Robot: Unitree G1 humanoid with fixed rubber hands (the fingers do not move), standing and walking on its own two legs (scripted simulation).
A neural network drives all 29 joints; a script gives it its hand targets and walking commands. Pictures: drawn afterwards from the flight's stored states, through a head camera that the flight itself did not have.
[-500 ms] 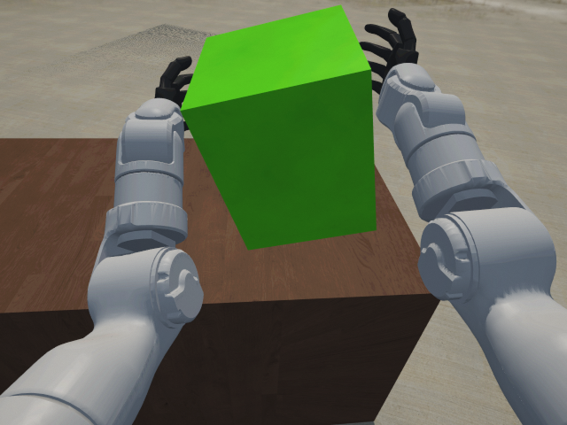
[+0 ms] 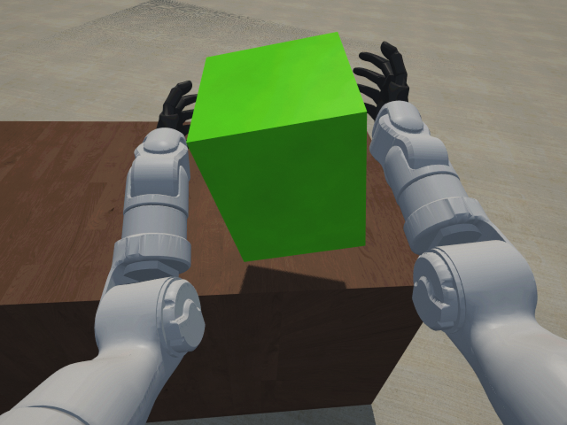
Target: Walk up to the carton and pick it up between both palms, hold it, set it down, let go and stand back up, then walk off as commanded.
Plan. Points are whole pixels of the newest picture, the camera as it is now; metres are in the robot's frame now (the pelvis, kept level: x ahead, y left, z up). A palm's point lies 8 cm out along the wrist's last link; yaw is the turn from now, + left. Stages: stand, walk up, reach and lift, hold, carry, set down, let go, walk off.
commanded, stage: set down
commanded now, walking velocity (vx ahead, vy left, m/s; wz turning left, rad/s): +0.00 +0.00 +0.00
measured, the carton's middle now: (287, 154) +0.45 +0.00 +0.18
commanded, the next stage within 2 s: none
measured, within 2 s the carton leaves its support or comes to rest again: neither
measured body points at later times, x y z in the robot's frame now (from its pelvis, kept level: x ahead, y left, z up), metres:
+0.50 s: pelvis +0.01 +0.00 +0.00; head -0.02 +0.02 +0.45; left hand +0.45 +0.16 +0.21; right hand +0.45 -0.13 +0.26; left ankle +0.02 +0.13 -0.75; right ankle -0.02 -0.09 -0.75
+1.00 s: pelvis +0.02 +0.00 +0.00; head +0.00 +0.02 +0.45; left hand +0.46 +0.15 +0.18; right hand +0.46 -0.14 +0.24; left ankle +0.02 +0.13 -0.75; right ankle -0.02 -0.09 -0.75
